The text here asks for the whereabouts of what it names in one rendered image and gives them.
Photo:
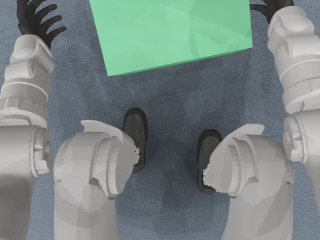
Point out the robot thigh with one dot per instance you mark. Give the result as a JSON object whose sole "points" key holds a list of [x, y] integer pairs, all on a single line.
{"points": [[95, 170], [252, 168]]}

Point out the right robot forearm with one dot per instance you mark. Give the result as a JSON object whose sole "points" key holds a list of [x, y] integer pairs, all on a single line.
{"points": [[296, 51]]}

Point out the robot right upper arm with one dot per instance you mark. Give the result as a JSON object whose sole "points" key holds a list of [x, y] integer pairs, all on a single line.
{"points": [[301, 140]]}

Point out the left robot hand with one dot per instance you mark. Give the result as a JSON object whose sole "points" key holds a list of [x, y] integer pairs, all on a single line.
{"points": [[30, 23]]}

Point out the robot left upper arm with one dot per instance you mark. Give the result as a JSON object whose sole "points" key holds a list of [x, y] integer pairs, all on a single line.
{"points": [[26, 153]]}

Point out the carton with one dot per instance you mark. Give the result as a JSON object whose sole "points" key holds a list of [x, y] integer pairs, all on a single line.
{"points": [[142, 35]]}

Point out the robot right thigh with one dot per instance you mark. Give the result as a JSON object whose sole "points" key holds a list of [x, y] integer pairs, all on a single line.
{"points": [[252, 168]]}

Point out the robot left thigh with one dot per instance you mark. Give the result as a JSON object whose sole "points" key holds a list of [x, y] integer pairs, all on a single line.
{"points": [[95, 170]]}

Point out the right robot hand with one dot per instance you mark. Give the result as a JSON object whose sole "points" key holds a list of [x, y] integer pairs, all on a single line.
{"points": [[272, 7]]}

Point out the left robot forearm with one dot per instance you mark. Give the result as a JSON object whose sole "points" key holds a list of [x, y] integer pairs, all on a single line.
{"points": [[25, 91]]}

